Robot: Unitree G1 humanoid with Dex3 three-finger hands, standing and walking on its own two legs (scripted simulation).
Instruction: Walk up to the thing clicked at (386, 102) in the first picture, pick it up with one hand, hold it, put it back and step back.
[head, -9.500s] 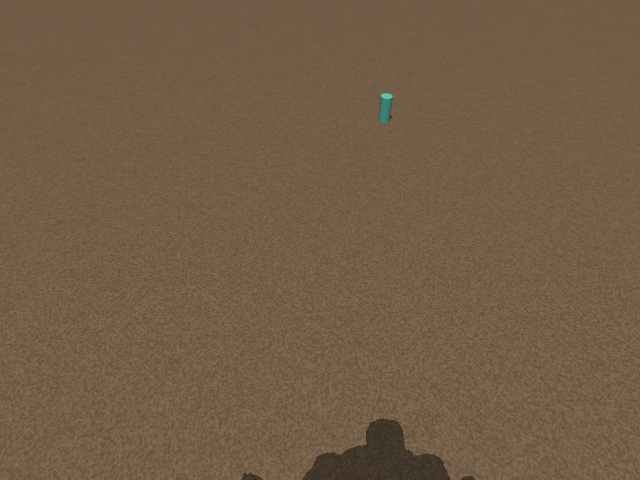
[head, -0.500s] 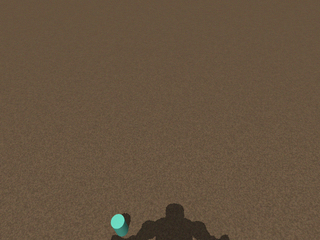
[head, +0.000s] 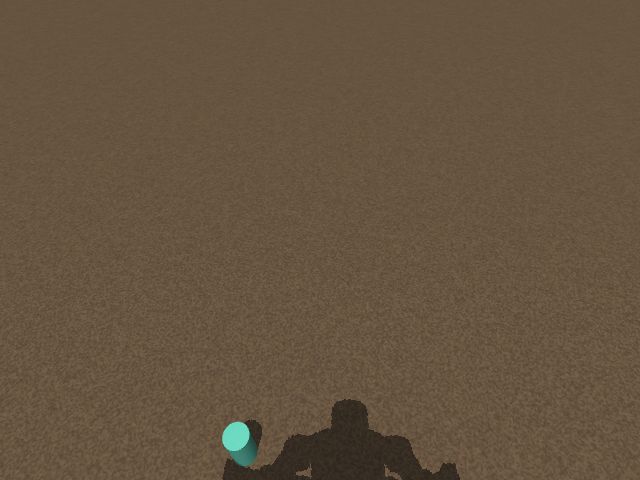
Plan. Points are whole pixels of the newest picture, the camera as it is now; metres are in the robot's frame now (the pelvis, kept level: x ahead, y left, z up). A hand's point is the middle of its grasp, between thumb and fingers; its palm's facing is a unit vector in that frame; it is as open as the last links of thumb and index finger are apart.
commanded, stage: go down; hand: left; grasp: from the side
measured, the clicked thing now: (240, 444) +0.37 +0.25 -0.70
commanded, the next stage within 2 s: none
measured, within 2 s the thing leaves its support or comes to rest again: neither
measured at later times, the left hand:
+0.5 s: hand out of the picture +0.14 +0.29 -0.20, palm faces +0.07 -0.94 -0.33, open 16.4 cm
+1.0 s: hand out of the picture +0.14 +0.32 -0.23, palm faces +0.13 -0.95 -0.30, open 17.5 cm
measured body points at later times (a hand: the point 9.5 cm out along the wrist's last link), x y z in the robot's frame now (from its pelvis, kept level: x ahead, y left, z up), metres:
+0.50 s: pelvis -0.02 +0.01 -0.07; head +0.07 +0.02 +0.37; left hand +0.14 +0.33 -0.17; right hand +0.12 -0.25 -0.17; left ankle +0.00 +0.14 -0.75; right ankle -0.01 -0.12 -0.75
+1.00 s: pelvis -0.02 +0.02 -0.13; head +0.09 +0.04 +0.31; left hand +0.14 +0.36 -0.21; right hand +0.16 -0.24 -0.21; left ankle +0.00 +0.14 -0.75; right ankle -0.01 -0.12 -0.75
